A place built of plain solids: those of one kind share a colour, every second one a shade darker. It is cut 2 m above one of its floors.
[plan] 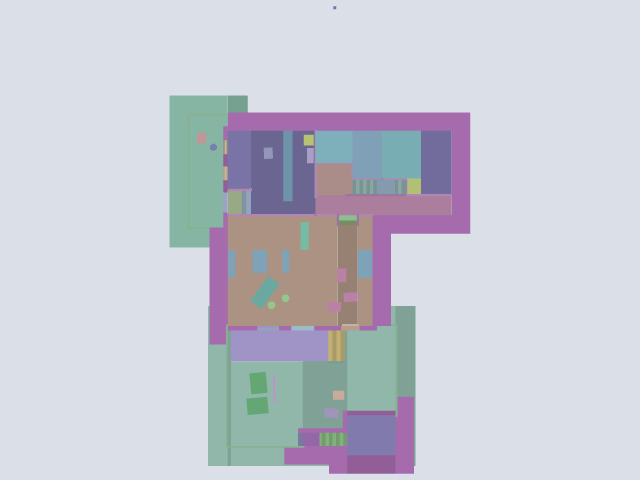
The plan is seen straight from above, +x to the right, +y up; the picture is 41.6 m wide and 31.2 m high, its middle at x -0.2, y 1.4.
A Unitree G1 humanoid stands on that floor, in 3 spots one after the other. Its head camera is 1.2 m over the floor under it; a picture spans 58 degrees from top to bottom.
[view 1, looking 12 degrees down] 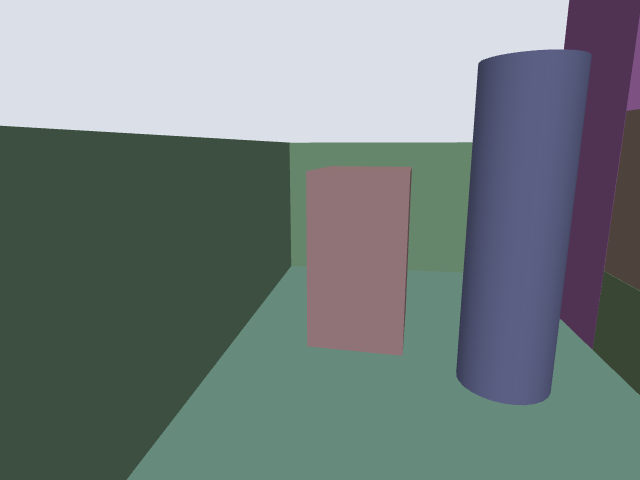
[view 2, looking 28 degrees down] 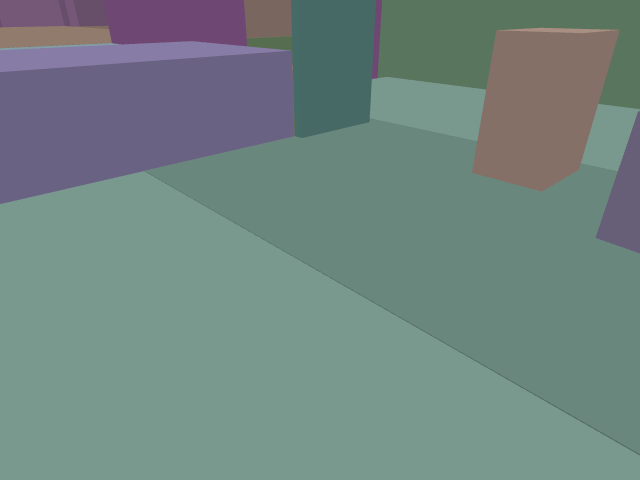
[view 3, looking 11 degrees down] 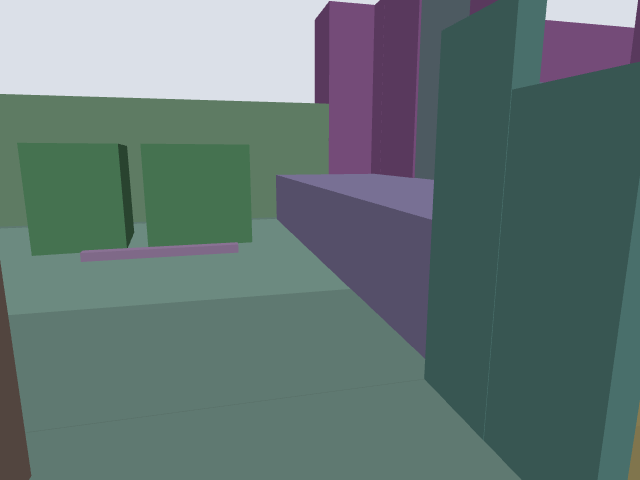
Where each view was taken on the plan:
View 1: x -7.79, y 5.24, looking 98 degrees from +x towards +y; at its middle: bin_fore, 2.51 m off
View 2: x -2.62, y -10.06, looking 47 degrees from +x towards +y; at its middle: yard_yardp_concrete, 2.55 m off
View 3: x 2.31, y -7.69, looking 166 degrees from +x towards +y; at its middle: floor_bank_asphalt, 5.06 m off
